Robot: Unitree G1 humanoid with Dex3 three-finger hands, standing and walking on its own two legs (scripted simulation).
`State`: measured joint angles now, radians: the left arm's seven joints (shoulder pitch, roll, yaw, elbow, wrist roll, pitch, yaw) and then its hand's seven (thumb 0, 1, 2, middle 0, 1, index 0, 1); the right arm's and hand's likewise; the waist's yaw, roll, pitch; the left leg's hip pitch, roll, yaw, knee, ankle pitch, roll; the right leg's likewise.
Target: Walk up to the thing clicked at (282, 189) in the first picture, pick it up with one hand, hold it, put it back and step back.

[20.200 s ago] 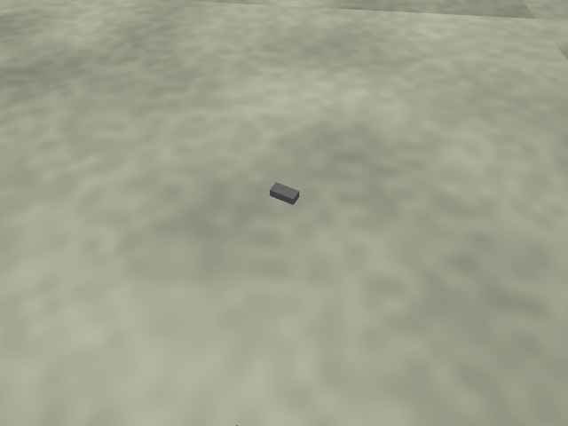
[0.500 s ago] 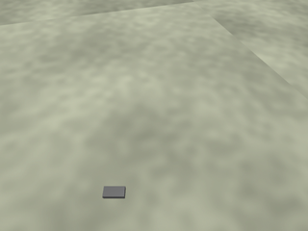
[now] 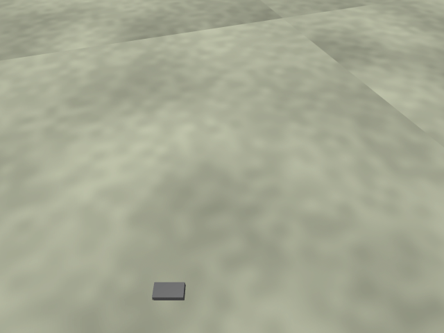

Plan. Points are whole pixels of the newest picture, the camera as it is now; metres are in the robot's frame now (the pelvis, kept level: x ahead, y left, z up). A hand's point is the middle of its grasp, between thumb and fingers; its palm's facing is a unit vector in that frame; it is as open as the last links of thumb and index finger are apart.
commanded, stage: walk up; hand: left
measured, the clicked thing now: (169, 291) +0.43 +0.25 -0.76
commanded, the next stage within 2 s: stand in 0.60 s
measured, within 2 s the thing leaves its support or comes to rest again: neither
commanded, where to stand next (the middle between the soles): +0.05 +0.00 m, yaw +1 degrees
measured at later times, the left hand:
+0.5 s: hand out of the picture +0.09 +0.26 -0.16, palm faces +0.01 -0.94 -0.33, open 7.4 cm
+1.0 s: hand out of the picture +0.07 +0.27 -0.16, palm faces -0.01 -0.94 -0.35, open 7.4 cm
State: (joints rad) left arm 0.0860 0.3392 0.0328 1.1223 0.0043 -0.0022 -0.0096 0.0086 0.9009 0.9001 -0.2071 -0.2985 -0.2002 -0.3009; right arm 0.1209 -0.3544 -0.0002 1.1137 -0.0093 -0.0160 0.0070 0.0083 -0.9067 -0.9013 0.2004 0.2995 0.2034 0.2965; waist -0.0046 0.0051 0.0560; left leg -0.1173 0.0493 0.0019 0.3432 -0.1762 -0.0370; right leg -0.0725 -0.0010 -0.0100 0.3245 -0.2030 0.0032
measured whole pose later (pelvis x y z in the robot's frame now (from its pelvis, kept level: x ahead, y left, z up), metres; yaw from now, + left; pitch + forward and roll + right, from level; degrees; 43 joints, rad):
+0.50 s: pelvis +0.00 +0.01 +0.00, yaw +0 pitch -3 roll +0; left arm 0.09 0.34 0.03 1.14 0.01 0.00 -0.01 0.01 0.90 0.90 -0.21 -0.30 -0.20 -0.30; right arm 0.11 -0.34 0.00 1.12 -0.01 -0.01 0.01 0.01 -0.91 -0.90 0.20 0.30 0.20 0.30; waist -0.01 0.00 0.05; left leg -0.11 0.03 0.00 0.33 -0.18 -0.02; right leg -0.06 -0.02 -0.01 0.30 -0.20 0.02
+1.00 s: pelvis +0.00 +0.01 +0.00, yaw +0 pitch -2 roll +0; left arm 0.13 0.35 0.01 1.12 0.01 -0.01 0.00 0.01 0.90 0.90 -0.21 -0.30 -0.20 -0.30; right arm 0.10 -0.35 0.00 1.13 -0.01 -0.01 0.01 0.01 -0.91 -0.90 0.20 0.30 0.20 0.30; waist 0.00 0.01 0.06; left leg -0.12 0.02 0.01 0.32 -0.16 -0.02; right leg -0.07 -0.03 -0.01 0.31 -0.19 0.03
